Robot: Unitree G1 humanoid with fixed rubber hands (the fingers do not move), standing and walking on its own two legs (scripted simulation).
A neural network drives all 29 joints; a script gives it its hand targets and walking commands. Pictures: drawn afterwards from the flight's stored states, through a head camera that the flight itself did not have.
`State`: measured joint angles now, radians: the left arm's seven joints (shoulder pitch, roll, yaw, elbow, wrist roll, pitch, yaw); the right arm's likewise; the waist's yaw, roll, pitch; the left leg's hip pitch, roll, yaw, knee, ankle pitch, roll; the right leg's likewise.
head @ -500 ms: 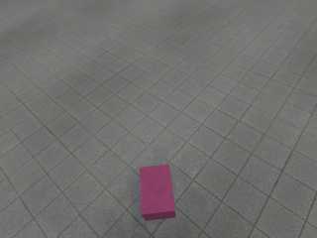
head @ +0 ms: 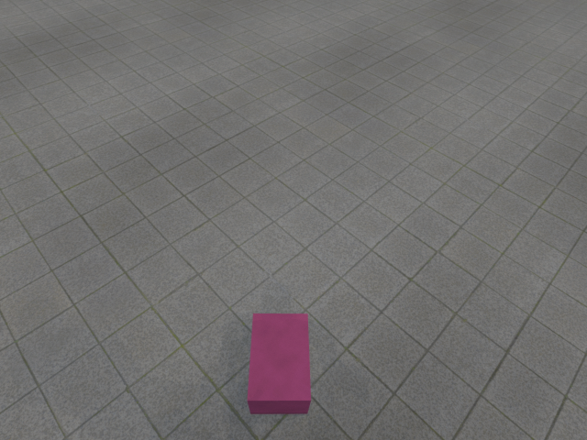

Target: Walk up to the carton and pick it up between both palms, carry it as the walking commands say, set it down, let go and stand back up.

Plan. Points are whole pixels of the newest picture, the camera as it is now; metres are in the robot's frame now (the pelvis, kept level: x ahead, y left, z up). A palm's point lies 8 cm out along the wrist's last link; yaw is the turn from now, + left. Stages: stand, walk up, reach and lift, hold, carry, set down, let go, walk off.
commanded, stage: walk up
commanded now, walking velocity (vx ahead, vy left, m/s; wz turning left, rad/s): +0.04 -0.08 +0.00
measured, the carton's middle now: (279, 362) +0.46 +0.02 -0.68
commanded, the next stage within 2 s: none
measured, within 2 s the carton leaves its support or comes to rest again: neither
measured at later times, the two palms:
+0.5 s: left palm out of the picture +0.06 +0.23 -0.11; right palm out of the picture +0.03 -0.26 -0.13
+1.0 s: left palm out of the picture +0.04 +0.27 -0.12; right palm out of the picture +0.03 -0.23 -0.12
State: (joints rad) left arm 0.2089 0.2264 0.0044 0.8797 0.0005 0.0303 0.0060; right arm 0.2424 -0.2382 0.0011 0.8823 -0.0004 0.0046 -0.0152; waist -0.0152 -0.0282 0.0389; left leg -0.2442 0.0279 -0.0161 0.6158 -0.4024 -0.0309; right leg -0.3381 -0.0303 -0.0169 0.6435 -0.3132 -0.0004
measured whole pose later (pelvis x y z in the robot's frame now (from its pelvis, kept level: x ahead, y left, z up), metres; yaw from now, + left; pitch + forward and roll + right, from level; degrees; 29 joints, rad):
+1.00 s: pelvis -0.02 +0.02 +0.01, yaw +1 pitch +1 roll +0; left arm 0.23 0.23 0.00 0.94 0.00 0.01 0.01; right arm 0.25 -0.23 0.00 0.94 0.00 0.00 0.02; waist -0.02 0.00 0.02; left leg -0.22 0.02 -0.01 0.57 -0.35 -0.03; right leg -0.33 -0.05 -0.03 0.64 -0.32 0.03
